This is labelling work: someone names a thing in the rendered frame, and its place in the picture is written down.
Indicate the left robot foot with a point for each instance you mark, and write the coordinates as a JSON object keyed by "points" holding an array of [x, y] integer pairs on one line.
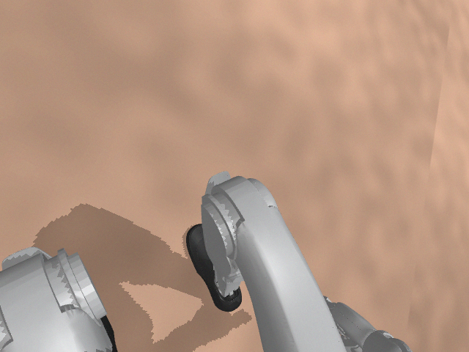
{"points": [[110, 332]]}

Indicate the right robot foot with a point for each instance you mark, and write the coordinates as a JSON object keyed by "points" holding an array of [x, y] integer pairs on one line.
{"points": [[204, 268]]}

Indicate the right robot hand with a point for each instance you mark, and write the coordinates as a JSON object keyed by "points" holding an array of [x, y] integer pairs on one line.
{"points": [[353, 328]]}

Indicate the right robot arm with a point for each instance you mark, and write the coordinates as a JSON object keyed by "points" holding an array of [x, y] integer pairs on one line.
{"points": [[382, 341]]}

